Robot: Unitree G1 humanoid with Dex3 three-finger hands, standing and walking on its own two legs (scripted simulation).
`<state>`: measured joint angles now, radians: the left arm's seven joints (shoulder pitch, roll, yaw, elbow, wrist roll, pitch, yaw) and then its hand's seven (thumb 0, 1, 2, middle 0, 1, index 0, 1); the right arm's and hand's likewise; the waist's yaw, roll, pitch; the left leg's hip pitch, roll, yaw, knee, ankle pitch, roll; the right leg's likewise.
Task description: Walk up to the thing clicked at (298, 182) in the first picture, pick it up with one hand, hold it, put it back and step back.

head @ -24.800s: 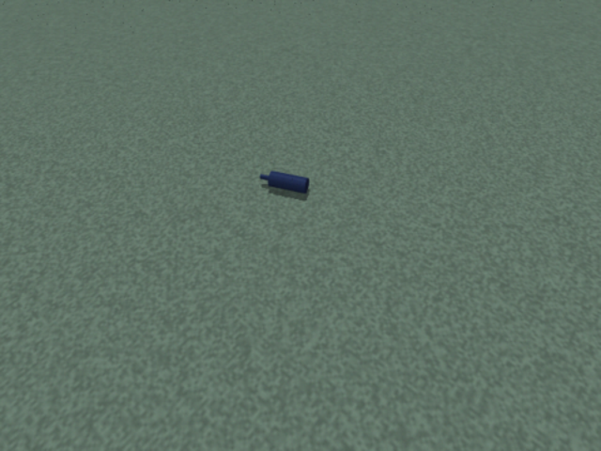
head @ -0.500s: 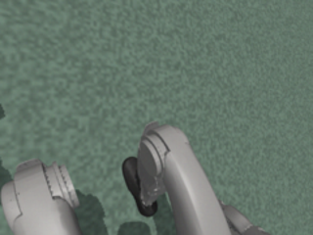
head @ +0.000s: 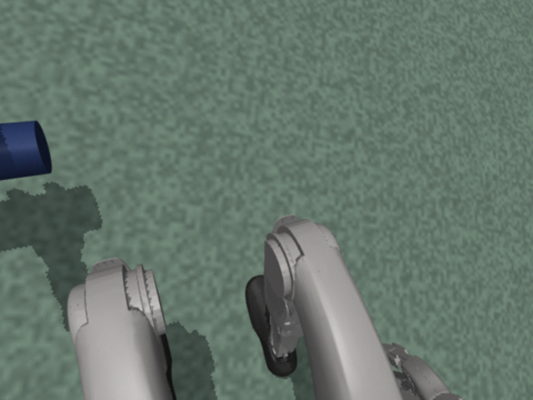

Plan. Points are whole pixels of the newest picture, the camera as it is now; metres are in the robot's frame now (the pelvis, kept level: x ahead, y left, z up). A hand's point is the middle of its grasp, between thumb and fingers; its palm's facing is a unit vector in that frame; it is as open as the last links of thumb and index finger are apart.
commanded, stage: settle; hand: left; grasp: from above
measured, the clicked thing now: out of the picture +0.48 +0.37 -0.19
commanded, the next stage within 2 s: lift in 0.04 s
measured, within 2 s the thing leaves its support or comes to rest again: neither
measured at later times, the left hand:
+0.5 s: hand out of the picture +0.44 +0.34 -0.08, palm faces -0.48 -0.10 -0.87, open 10.3 cm
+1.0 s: hand out of the picture +0.37 +0.32 +0.10, palm faces -0.44 -0.11 -0.89, open 10.3 cm
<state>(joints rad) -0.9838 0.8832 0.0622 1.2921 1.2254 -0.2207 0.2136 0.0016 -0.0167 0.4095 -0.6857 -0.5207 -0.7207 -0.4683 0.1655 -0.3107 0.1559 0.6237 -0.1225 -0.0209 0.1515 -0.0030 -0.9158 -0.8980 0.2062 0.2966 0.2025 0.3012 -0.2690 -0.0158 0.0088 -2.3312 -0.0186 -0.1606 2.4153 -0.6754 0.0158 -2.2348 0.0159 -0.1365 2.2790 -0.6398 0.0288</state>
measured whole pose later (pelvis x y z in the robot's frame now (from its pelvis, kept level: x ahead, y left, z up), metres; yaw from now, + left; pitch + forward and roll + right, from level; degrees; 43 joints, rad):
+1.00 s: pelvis +0.00 +0.00 +0.19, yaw +7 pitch +29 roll -5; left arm -0.50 0.61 -0.04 0.75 1.01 -0.12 0.02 0.00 0.01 0.38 -0.68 -0.51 -0.71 -0.46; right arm 0.17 -0.25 0.01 0.64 0.02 0.06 0.01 0.00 -0.91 -0.90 0.21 0.30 0.20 0.30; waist -0.11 0.05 -0.18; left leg -1.71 0.00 -0.06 1.81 -0.62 0.02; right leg -1.67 0.01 -0.04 1.74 -0.59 0.03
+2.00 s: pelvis +0.07 +0.01 +0.41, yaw +8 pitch +9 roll -1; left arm -0.30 0.40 -0.19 0.79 1.00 -0.01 0.09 0.00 -0.03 0.44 -0.68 -0.53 -0.71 -0.49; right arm 0.26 -0.24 -0.04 0.74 0.05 0.00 -0.05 0.00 -0.90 -0.89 0.21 0.30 0.20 0.30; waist -0.05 0.04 -0.09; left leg -0.59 0.01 0.00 0.80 -0.37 0.01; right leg -0.58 0.01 0.02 0.77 -0.35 0.01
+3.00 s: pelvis +0.08 +0.00 +0.43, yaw +8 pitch +2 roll +0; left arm -0.23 0.41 -0.20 0.62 0.99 -0.04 -0.04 0.00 -0.03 0.45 -0.67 -0.55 -0.70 -0.51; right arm 0.21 -0.26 -0.03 0.68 0.07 0.05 -0.07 0.01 -0.91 -0.89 0.20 0.30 0.20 0.30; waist -0.01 0.05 -0.03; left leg -0.33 0.00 0.02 0.56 -0.27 0.00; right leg -0.35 0.01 0.03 0.58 -0.27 0.00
